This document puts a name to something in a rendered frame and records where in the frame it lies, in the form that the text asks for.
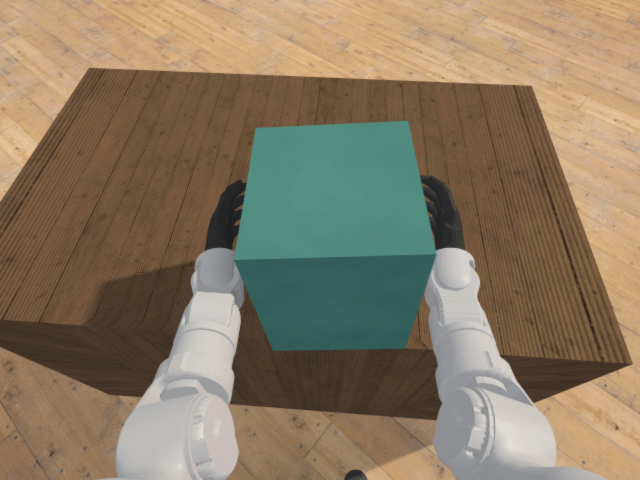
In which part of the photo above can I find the robot left upper arm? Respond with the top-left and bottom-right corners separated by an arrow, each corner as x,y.
98,392 -> 239,480

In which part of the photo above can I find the robot right forearm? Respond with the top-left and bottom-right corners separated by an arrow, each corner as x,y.
425,248 -> 556,464

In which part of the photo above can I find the robot left forearm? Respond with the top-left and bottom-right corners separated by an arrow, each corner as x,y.
115,248 -> 244,476

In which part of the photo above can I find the robot right upper arm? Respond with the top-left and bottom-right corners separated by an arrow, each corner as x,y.
433,386 -> 608,480

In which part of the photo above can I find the robot right hand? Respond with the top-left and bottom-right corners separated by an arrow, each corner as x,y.
420,175 -> 465,250

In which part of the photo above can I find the robot left hand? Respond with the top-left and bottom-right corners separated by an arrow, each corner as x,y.
205,180 -> 247,251

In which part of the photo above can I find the carton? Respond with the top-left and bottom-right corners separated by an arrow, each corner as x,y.
234,121 -> 437,351

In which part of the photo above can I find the pedestal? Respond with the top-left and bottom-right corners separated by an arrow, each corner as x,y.
0,68 -> 633,420

